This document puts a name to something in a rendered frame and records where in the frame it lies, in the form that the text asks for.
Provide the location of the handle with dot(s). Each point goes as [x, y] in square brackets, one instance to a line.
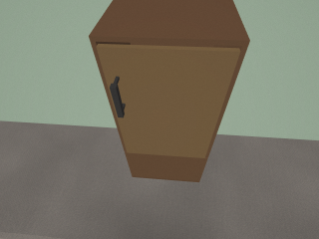
[115, 92]

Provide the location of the cupboard door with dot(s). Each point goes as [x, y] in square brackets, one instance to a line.
[173, 95]

